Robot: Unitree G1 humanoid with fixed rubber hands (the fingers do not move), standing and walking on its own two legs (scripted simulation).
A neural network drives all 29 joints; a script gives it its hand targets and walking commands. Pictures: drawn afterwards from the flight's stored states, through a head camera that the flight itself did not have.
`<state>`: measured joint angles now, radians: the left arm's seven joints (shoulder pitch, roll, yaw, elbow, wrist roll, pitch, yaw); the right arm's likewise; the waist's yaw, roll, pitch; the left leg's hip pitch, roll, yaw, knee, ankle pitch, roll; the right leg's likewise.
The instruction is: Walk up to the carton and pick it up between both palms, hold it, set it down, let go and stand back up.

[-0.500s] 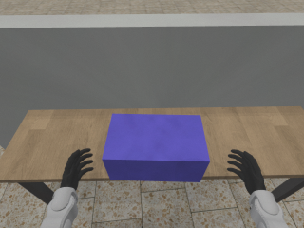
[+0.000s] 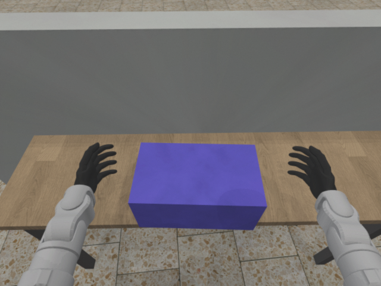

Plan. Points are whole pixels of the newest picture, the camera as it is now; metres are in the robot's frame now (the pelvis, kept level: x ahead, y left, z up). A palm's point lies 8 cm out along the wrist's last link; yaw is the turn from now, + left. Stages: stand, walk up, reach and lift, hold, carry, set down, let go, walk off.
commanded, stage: reach and lift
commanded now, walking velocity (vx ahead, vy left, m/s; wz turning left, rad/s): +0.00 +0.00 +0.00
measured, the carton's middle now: (196, 186) +0.38 +0.00 -0.06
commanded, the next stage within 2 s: none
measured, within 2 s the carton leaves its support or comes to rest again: neither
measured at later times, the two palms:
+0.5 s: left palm (94, 148) +0.40 +0.22 +0.08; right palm (318, 150) +0.40 -0.26 +0.08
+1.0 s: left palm (106, 182) +0.37 +0.22 -0.02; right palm (292, 187) +0.37 -0.24 -0.04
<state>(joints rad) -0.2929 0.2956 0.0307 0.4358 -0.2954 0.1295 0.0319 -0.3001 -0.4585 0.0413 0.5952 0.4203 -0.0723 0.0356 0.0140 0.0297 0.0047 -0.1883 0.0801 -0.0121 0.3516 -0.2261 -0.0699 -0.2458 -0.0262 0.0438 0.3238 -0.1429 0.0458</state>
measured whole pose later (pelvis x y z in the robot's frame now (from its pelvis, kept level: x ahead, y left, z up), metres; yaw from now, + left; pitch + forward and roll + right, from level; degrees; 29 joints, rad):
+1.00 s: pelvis -0.03 -0.01 -0.04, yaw +0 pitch +24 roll -1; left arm -0.84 0.28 -0.14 1.44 -0.42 -0.42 0.05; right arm -0.75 -0.35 0.17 1.32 0.44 -0.40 0.03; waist 0.03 0.04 -0.25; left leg -0.85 0.08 -0.05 0.73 -0.31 -0.09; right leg -0.89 -0.01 0.03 0.67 -0.21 0.04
